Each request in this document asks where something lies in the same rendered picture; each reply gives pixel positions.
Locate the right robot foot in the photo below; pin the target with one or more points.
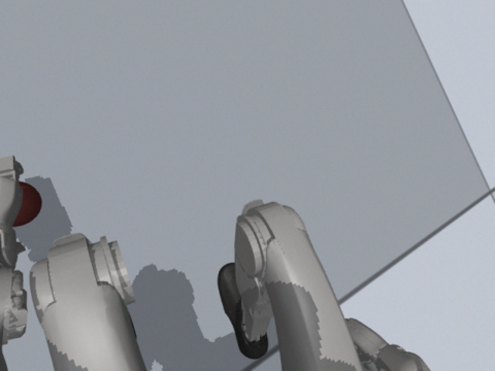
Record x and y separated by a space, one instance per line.
231 301

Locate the ball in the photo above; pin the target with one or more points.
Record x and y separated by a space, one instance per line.
31 205

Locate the right robot arm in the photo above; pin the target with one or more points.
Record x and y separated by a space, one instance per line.
395 358

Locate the left robot arm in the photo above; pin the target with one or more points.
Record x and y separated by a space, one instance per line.
13 298

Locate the right robot hand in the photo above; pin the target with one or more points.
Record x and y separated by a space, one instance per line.
368 343

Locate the left robot hand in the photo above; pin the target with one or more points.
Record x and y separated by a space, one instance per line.
10 193

